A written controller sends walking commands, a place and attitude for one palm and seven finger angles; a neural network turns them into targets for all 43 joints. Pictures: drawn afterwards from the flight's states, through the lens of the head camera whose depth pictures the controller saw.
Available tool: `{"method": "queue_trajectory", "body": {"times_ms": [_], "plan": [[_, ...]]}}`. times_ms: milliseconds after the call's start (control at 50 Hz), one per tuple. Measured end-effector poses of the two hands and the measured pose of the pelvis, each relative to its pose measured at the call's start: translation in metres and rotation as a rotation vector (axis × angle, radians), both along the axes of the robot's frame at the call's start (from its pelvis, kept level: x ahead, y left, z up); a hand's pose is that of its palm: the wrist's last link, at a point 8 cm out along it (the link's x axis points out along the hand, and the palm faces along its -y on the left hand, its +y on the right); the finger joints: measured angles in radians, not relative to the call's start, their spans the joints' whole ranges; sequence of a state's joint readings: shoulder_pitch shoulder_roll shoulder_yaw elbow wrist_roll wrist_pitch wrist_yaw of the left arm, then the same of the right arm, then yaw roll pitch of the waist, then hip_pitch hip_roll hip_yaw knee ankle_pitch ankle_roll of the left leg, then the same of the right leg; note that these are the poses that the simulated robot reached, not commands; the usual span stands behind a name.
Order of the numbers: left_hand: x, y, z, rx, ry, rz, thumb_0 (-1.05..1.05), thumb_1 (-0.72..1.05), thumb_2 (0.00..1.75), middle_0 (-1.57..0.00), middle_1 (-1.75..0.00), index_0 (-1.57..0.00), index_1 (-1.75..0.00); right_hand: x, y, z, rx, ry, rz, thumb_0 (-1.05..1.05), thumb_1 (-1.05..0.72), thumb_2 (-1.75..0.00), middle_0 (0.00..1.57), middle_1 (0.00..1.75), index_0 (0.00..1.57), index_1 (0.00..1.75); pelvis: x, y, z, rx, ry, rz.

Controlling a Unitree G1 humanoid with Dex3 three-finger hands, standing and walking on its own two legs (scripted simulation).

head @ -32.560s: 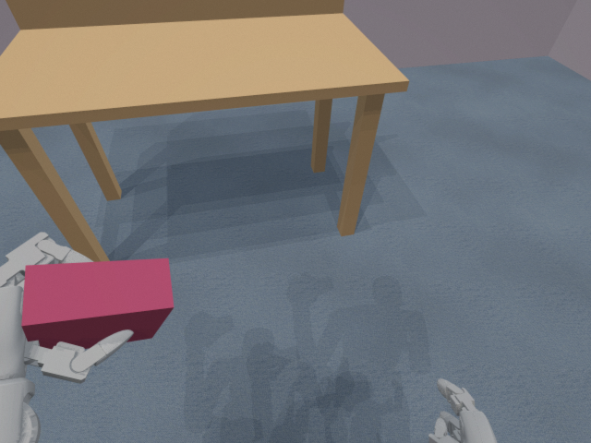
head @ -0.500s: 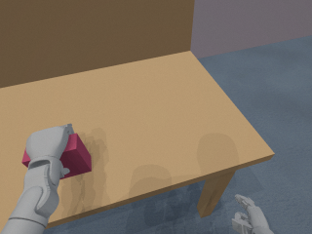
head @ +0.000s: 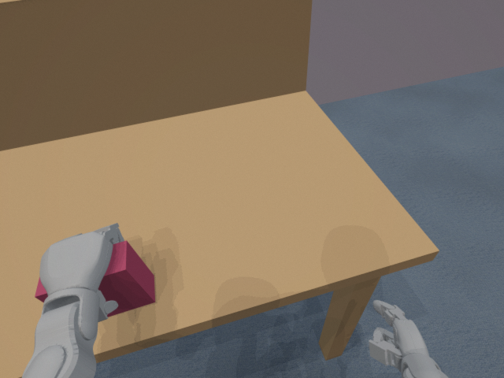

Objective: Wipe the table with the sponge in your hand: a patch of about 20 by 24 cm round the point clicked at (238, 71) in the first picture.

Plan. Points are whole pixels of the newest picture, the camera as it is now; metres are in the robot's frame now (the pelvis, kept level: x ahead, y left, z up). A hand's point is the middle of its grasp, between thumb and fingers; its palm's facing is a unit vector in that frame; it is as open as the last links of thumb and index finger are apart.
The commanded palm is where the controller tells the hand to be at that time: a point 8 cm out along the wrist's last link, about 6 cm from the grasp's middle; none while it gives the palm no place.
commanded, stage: wipe back along the first lane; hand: left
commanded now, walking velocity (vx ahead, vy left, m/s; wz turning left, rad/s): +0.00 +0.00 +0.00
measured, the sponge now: (108, 289) +0.22 +0.28 +0.02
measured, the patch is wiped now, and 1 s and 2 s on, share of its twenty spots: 0.95 0.95 0.95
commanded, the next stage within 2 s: lift the sponge slowly off the table in 0.08 s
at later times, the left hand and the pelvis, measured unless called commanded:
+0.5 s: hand (97, 293) +0.20 +0.27 +0.07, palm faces +0.03 -0.13 -0.99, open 9.6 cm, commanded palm +0.16 +0.26 +0.12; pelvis -0.01 +0.00 +0.00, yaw +0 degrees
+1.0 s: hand (95, 287) +0.20 +0.26 +0.09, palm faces +0.05 -0.14 -0.99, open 9.6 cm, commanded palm +0.17 +0.26 +0.16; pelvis -0.01 -0.01 +0.00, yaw +0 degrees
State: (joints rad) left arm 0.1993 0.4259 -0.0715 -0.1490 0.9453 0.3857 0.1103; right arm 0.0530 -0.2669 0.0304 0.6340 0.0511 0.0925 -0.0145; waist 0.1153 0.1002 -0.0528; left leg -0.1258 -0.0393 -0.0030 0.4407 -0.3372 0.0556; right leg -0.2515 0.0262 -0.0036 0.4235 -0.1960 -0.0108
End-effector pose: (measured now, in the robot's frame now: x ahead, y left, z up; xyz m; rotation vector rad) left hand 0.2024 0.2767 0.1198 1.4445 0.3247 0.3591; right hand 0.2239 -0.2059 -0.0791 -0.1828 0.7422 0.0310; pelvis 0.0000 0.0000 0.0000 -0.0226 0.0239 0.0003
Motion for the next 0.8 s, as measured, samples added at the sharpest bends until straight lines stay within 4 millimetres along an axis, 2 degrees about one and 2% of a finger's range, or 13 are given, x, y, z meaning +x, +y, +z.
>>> {"method": "queue_trajectory", "body": {"times_ms": [240,540,800], "plan": [[-0.027,-0.009,0.002,-0.025,-0.021,-0.005,0.02,-0.47,1.09,-0.73,-1.44,-0.76,-1.40,-0.005,0.007,0.002,0.016,-0.005,0.021,0.02,-0.91,-0.90,0.20,0.30,0.20,0.30,-0.005,0.001,0.000,0.000,-0.024,-0.007],[-0.029,-0.011,0.003,-0.045,0.007,-0.011,0.01,-0.47,1.09,-0.74,-1.43,-0.77,-1.39,-0.010,0.006,0.004,0.005,-0.007,0.030,0.02,-0.91,-0.90,0.20,0.30,0.20,0.30,-0.010,-0.003,0.001,0.004,-0.054,-0.007],[-0.029,-0.015,0.009,-0.062,0.013,-0.019,0.00,-0.49,1.09,-0.76,-1.41,-0.79,-1.37,-0.004,0.003,0.008,-0.014,-0.018,0.044,0.02,-0.91,-0.90,0.20,0.30,0.20,0.30,-0.012,-0.008,0.003,0.004,-0.074,-0.004]]}}
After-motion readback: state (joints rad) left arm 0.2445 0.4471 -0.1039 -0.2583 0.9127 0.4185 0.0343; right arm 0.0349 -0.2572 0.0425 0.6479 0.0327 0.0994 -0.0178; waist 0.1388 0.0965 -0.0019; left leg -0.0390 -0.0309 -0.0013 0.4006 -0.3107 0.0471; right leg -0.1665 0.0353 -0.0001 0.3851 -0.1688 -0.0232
